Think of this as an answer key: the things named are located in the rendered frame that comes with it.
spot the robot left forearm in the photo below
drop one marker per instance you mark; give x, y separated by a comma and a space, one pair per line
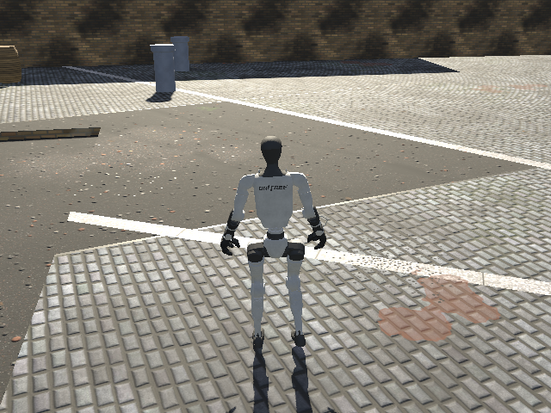
231, 227

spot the robot head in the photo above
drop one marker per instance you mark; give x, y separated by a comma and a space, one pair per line
271, 148

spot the right robot hand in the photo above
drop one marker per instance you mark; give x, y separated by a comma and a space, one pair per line
321, 238

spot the robot right upper arm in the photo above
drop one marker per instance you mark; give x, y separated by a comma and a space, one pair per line
300, 181

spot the left robot hand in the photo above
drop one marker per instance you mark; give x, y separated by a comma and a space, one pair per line
224, 243

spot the robot right forearm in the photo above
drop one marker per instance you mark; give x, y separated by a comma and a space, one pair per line
316, 224

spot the robot left upper arm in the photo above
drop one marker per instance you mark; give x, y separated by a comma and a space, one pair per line
241, 196

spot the robot right shin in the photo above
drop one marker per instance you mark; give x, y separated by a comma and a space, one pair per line
295, 300

